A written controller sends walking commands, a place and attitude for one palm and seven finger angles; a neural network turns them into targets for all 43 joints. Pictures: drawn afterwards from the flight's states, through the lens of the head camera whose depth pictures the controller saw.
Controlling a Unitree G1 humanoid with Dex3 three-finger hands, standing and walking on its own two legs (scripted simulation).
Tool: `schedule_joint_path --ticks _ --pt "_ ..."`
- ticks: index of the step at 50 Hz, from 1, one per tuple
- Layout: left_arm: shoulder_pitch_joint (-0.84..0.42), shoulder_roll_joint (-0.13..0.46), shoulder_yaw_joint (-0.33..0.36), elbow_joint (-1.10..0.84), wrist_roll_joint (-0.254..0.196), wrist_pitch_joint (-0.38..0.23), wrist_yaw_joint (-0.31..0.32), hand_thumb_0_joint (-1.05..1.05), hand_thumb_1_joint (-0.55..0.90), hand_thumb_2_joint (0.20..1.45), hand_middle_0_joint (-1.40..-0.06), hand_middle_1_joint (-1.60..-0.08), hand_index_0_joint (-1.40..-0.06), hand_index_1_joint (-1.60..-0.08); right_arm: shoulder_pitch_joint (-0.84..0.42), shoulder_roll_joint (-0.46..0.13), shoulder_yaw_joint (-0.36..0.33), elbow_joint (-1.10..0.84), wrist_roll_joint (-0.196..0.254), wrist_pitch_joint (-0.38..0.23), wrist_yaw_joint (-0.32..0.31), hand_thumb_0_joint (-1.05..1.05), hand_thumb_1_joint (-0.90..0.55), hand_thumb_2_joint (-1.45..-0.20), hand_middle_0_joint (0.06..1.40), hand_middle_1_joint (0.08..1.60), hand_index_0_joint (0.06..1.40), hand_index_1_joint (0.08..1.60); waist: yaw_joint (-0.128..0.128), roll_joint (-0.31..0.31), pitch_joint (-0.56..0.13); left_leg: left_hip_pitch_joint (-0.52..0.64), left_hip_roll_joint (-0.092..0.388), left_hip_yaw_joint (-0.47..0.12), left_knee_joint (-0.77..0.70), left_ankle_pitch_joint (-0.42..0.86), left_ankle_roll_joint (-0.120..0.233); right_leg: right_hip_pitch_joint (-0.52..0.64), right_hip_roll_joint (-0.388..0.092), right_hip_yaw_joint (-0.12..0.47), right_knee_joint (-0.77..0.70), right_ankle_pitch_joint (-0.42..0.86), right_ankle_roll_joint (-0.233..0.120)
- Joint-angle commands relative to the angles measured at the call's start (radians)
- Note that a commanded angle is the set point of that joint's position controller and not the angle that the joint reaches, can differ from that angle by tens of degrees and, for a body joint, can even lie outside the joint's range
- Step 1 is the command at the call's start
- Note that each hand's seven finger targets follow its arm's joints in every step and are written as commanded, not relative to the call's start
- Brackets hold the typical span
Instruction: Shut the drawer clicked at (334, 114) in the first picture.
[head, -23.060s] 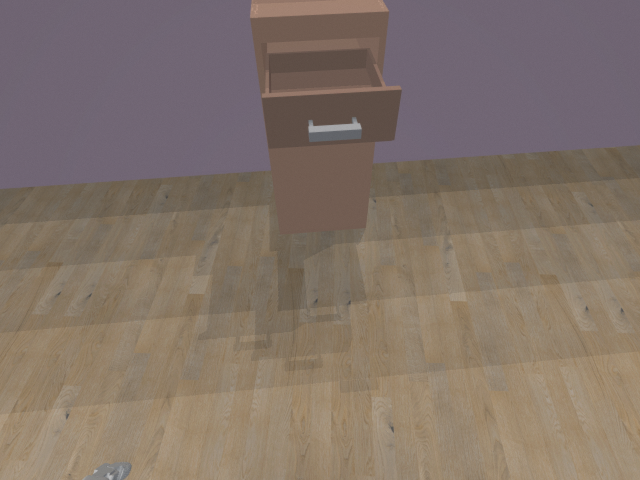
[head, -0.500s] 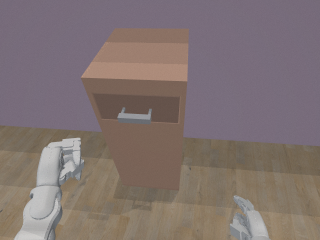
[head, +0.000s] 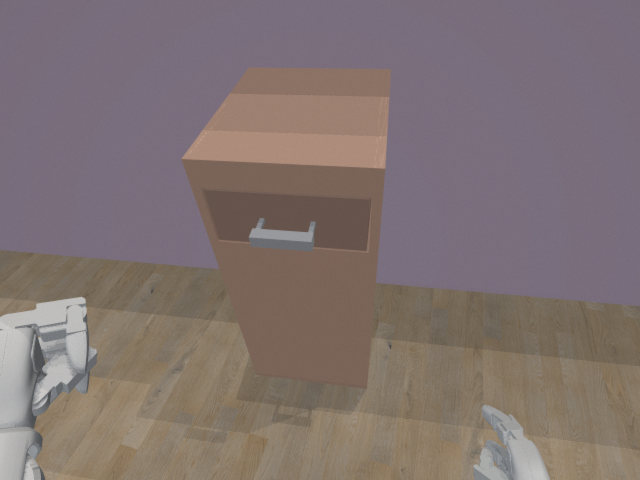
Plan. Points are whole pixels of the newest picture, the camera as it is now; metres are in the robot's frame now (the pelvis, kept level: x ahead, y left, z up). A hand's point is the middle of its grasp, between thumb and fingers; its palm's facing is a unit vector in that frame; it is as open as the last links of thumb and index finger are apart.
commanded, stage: step back with the hand held close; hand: left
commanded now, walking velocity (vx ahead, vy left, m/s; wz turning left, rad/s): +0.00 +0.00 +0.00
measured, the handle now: (284, 232) +0.57 +0.16 -0.05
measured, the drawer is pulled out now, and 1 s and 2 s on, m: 0.00 0.00 0.00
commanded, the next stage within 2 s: stop stepping back and stand still in 1.62 s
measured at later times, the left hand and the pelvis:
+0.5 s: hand (83, 365) +0.17 +0.25 +0.15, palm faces +0.27 -0.82 -0.51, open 3.3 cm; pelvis -0.02 +0.02 +0.00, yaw -1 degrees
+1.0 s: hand (25, 435) +0.11 +0.26 +0.16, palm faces +0.34 -0.82 -0.47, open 3.3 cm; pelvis -0.09 +0.03 -0.01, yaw +0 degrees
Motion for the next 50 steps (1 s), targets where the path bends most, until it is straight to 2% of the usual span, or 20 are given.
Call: schedule_joint_path --ticks 1,4,6,7,8,9,10,12,15,17,21,23,27,32,36,39,44,46,48,50 --pt "-0.093 0.178 0.102 -0.21 -0.001 -0.064 0.024 0.0 0.9 0.9 -1.4 -1.6 -1.4 -1.6 -0.139 -0.09 -0.033 -0.167 -0.005 -0.074 -0.013 0.0 -0.9 -0.9 0.2 0.3 0.2 0.3 -0.001 -0.036 -0.056 0.016 -0.001 -0.03 -0.055 0.178 0.027 -0.046 -0.017 0.053 -0.077 0.14 -0.001" --pt "-0.09 0.181 0.103 -0.227 -0.001 -0.066 0.026 0.0 0.9 0.9 -1.4 -1.6 -1.4 -1.6 -0.145 -0.086 -0.031 -0.168 -0.003 -0.085 -0.014 0.0 -0.9 -0.9 0.2 0.3 0.2 0.3 0.001 -0.003 -0.047 0.014 -0.001 -0.031 -0.058 0.179 0.022 -0.043 -0.017 0.058 -0.079 0.147 -0.004" --pt "-0.081 0.181 0.107 -0.233 0.0 -0.066 0.027 0.0 0.9 0.9 -1.4 -1.6 -1.4 -1.6 -0.141 -0.084 -0.031 -0.165 -0.006 -0.09 -0.012 0.0 -0.9 -0.9 0.2 0.3 0.2 0.3 0.002 -0.006 -0.05 0.014 0.001 -0.032 -0.057 0.202 0.019 -0.035 -0.014 0.052 -0.07 0.174 -0.006" --pt "-0.275 0.357 0.291 -0.323 0.003 -0.128 0.038 0.0 0.9 0.9 -1.4 -1.6 -1.4 -1.6 -0.124 -0.102 -0.02 -0.218 -0.001 -0.064 -0.006 0.0 -0.9 -0.9 0.2 0.3 0.2 0.3 -0.037 0.019 0.056 -0.076 0.008 -0.058 -0.059 0.119 0.027 -0.112 -0.055 0.142 -0.119 0.193 -0.007" --pt "-0.142 0.267 0.232 -0.225 0.002 -0.132 0.027 0.0 0.9 0.9 -1.4 -1.6 -1.4 -1.6 -0.13 -0.096 -0.034 -0.179 -0.008 -0.049 -0.006 0.0 -0.9 -0.9 0.2 0.3 0.2 0.3 -0.042 -0.078 0.043 -0.092 0.016 -0.065 -0.032 0.117 0.032 -0.13 -0.08 0.147 -0.127 0.199 -0.007" --pt "-0.025 0.194 0.178 -0.162 0.005 -0.126 0.016 0.0 0.9 0.9 -1.4 -1.6 -1.4 -1.6 -0.119 -0.1 -0.043 -0.178 -0.012 -0.03 0.0 0.0 -0.9 -0.9 0.2 0.3 0.2 0.3 -0.047 -0.098 0.014 -0.064 0.02 -0.055 -0.019 0.148 0.034 -0.136 -0.086 0.15 -0.123 0.219 -0.006" --pt "0.007 0.163 0.142 -0.175 0.005 -0.126 0.008 0.0 0.9 0.9 -1.4 -1.6 -1.4 -1.6 -0.12 -0.105 -0.048 -0.186 -0.013 -0.015 0.006 0.0 -0.9 -0.9 0.2 0.3 0.2 0.3 -0.054 -0.088 -0.009 -0.06 0.026 -0.051 -0.021 0.18 0.034 -0.129 -0.085 0.135 -0.106 0.249 -0.002" --pt "0.04 0.161 0.137 -0.199 0.006 -0.134 0.005 0.0 0.9 0.9 -1.4 -1.6 -1.4 -1.6 -0.127 -0.111 -0.058 -0.196 -0.016 0.003 0.006 0.0 -0.9 -0.9 0.2 0.3 0.2 0.3 -0.053 -0.05 -0.062 -0.058 0.033 -0.047 -0.031 0.247 0.033 -0.103 -0.08 0.11 -0.067 0.306 0.006" --pt "0.08 0.188 0.159 -0.224 0.005 -0.133 0.012 0.0 0.9 0.9 -1.4 -1.6 -1.4 -1.6 -0.123 -0.11 -0.067 -0.212 -0.01 0.029 0.004 0.0 -0.9 -0.9 0.2 0.3 0.2 0.3 -0.054 -0.067 -0.136 -0.066 0.049 -0.052 -0.037 0.323 0.034 -0.067 -0.07 0.087 -0.016 0.348 0.017" --pt "0.095 0.226 0.195 -0.248 0.002 -0.135 0.021 0.0 0.9 0.9 -1.4 -1.6 -1.4 -1.6 -0.131 -0.109 -0.071 -0.221 -0.009 0.042 -0.002 0.0 -0.9 -0.9 0.2 0.3 0.2 0.3 -0.048 -0.057 -0.162 -0.081 0.051 -0.06 -0.035 0.37 0.033 -0.051 -0.067 0.082 0.006 0.381 0.017" --pt "0.117 0.235 0.204 -0.295 0.0 -0.137 0.031 0.0 0.9 0.9 -1.4 -1.6 -1.4 -1.6 -0.121 -0.102 -0.076 -0.239 -0.002 0.056 -0.01 0.0 -0.9 -0.9 0.2 0.3 0.2 0.3 -0.052 -0.07 -0.192 -0.108 0.06 -0.064 -0.018 0.41 0.031 -0.039 -0.063 0.082 0.048 0.428 0.023" --pt "0.128 0.242 0.21 -0.311 0.002 -0.135 0.035 0.0 0.9 0.9 -1.4 -1.6 -1.4 -1.6 -0.123 -0.102 -0.077 -0.242 -0.003 0.056 -0.014 0.0 -0.9 -0.9 0.2 0.3 0.2 0.3 -0.047 -0.03 -0.199 -0.124 0.066 -0.07 -0.022 0.424 0.031 -0.038 -0.056 0.077 0.071 0.422 0.024" --pt "0.124 0.231 0.195 -0.328 0.004 -0.136 0.038 0.0 0.9 0.9 -1.4 -1.6 -1.4 -1.6 -0.119 -0.11 -0.079 -0.245 -0.004 0.047 -0.017 0.0 -0.9 -0.9 0.2 0.3 0.2 0.3 -0.049 -0.009 -0.17 -0.202 0.079 -0.091 -0.047 0.318 0.04 -0.043 -0.043 0.082 0.094 0.337 0.028" --pt "0.11 0.231 0.21 -0.332 0.019 -0.153 0.045 0.0 0.9 0.9 -1.4 -1.6 -1.4 -1.6 -0.119 -0.116 -0.08 -0.25 -0.006 0.026 -0.019 0.0 -0.9 -0.9 0.2 0.3 0.2 0.3 -0.053 0.024 -0.118 -0.41 0.109 -0.131 -0.124 0.008 0.067 0.022 -0.022 0.089 0.166 0.214 0.031" --pt "0.103 0.217 0.208 -0.328 0.026 -0.172 0.049 0.0 0.9 0.9 -1.4 -1.6 -1.4 -1.6 -0.103 -0.114 -0.081 -0.251 0.0 0.008 -0.017 0.0 -0.9 -0.9 0.2 0.3 0.2 0.3 -0.066 -0.031 -0.084 -0.513 0.101 -0.139 -0.112 -0.205 0.075 0.017 -0.034 0.123 0.151 0.139 0.026" --pt "0.093 0.217 0.205 -0.342 0.031 -0.186 0.052 0.0 0.9 0.9 -1.4 -1.6 -1.4 -1.6 -0.094 -0.114 -0.081 -0.245 -0.004 -0.007 -0.018 0.0 -0.9 -0.9 0.2 0.3 0.2 0.3 -0.071 -0.049 -0.081 -0.498 0.089 -0.14 -0.085 -0.255 0.07 -0.043 -0.042 0.145 0.102 0.034 0.022" --pt "0.077 0.22 0.201 -0.333 0.031 -0.203 0.063 0.0 0.9 0.9 -1.4 -1.6 -1.4 -1.6 -0.084 -0.11 -0.081 -0.224 -0.012 -0.019 -0.019 0.0 -0.9 -0.9 0.2 0.3 0.2 0.3 -0.078 -0.088 -0.066 -0.408 0.057 -0.123 -0.019 -0.229 0.05 -0.179 -0.068 0.177 -0.007 -0.122 0.006" --pt "0.072 0.224 0.197 -0.345 0.032 -0.214 0.068 0.0 0.9 0.9 -1.4 -1.6 -1.4 -1.6 -0.081 -0.112 -0.082 -0.216 -0.014 -0.022 -0.019 0.0 -0.9 -0.9 0.2 0.3 0.2 0.3 -0.082 -0.072 -0.072 -0.374 0.051 -0.124 -0.001 -0.217 0.046 -0.221 -0.073 0.173 -0.03 -0.152 0.002" --pt "0.078 0.231 0.206 -0.348 0.035 -0.221 0.07 0.0 0.9 0.9 -1.4 -1.6 -1.4 -1.6 -0.092 -0.114 -0.08 -0.212 -0.015 -0.024 -0.02 0.0 -0.9 -0.9 0.2 0.3 0.2 0.3 -0.082 -0.022 -0.068 -0.413 0.082 -0.16 -0.075 -0.224 0.055 -0.177 -0.038 0.135 0.022 -0.101 0.016" --pt "0.087 0.225 0.214 -0.344 0.045 -0.231 0.067 0.0 0.9 0.9 -1.4 -1.6 -1.4 -1.6 -0.105 -0.123 -0.083 -0.217 -0.014 -0.029 -0.021 0.0 -0.9 -0.9 0.2 0.3 0.2 0.3 -0.075 0.059 -0.079 -0.568 0.146 -0.222 -0.19 -0.321 0.088 -0.015 0.02 0.1 0.172 -0.002 0.034"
